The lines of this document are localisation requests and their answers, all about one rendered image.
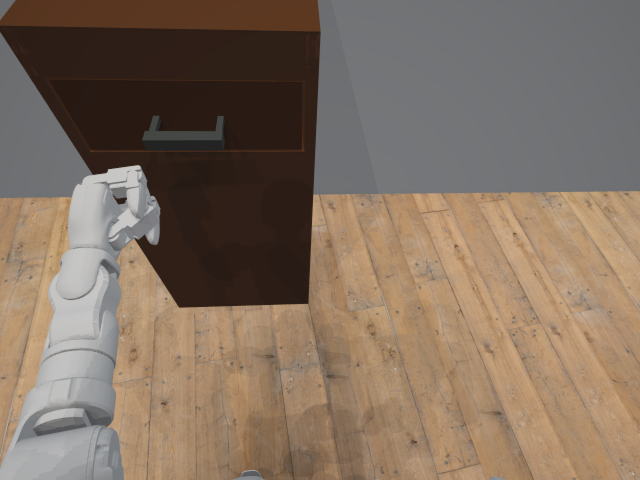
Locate cabinet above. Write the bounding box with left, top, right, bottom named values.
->
left=0, top=0, right=321, bottom=308

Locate robot left shin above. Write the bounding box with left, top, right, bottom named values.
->
left=241, top=470, right=262, bottom=478

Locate handle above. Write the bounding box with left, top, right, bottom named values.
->
left=142, top=116, right=225, bottom=151

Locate robot left upper arm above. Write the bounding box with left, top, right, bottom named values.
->
left=1, top=425, right=124, bottom=480

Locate left robot hand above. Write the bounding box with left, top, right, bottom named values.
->
left=68, top=165, right=161, bottom=261

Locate left robot forearm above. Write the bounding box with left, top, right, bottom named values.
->
left=0, top=247, right=121, bottom=480

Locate drawer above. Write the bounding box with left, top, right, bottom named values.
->
left=49, top=76, right=302, bottom=150

